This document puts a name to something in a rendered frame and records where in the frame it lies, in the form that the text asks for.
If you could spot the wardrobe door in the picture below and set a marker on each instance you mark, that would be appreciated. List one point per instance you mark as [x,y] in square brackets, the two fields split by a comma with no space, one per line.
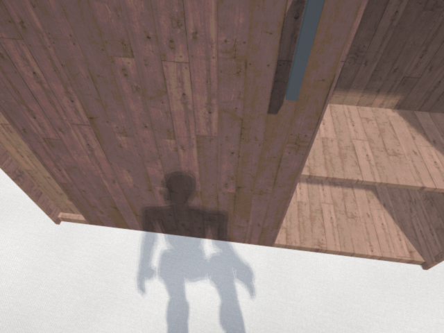
[15,147]
[171,116]

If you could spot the handle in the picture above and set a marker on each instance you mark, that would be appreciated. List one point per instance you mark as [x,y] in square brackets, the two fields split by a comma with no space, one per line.
[306,36]

